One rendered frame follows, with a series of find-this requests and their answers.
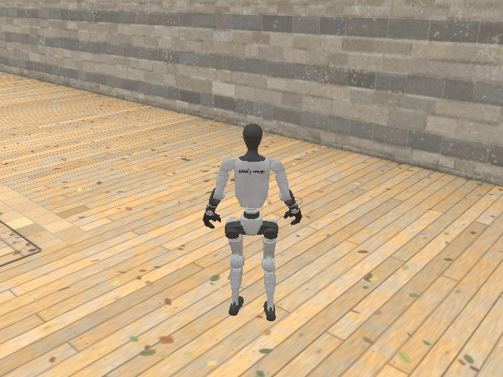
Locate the robot left upper arm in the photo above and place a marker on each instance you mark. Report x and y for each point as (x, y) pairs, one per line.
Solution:
(223, 176)

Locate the robot right upper arm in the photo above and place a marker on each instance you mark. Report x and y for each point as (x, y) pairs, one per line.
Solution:
(281, 178)

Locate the robot left thigh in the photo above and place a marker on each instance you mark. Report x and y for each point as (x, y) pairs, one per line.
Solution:
(232, 231)

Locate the robot right hand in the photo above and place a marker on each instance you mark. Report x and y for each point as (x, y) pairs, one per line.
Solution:
(297, 215)

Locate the robot left hand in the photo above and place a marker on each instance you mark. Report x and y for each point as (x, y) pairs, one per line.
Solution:
(214, 217)

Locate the robot right forearm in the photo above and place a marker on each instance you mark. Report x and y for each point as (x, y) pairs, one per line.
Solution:
(291, 204)

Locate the humanoid robot torso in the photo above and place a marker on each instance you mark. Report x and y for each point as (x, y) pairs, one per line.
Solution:
(251, 190)

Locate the robot left forearm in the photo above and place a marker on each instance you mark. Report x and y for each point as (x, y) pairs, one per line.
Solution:
(212, 204)

